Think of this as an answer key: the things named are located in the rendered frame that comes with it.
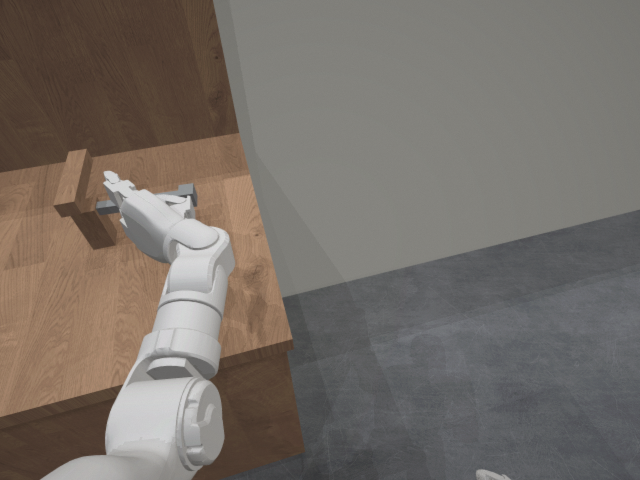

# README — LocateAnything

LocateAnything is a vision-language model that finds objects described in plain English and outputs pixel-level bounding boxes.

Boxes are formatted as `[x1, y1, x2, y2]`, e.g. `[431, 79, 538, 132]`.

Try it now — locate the tap lever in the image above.
[96, 183, 198, 215]

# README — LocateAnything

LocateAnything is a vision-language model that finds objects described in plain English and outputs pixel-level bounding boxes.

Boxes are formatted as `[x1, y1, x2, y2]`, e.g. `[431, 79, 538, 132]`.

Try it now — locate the counter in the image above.
[0, 0, 305, 480]

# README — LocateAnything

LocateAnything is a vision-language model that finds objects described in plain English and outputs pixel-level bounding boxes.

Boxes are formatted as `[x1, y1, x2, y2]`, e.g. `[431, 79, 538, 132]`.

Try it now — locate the left robot forearm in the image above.
[105, 219, 235, 454]

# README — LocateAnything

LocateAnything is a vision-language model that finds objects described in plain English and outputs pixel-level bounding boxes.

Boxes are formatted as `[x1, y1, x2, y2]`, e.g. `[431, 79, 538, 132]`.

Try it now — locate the left robot hand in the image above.
[103, 171, 195, 263]

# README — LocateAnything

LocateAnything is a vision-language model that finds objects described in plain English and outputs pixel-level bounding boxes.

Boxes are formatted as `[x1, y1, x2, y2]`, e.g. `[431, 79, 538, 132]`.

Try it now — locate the robot left upper arm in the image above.
[40, 376, 225, 480]

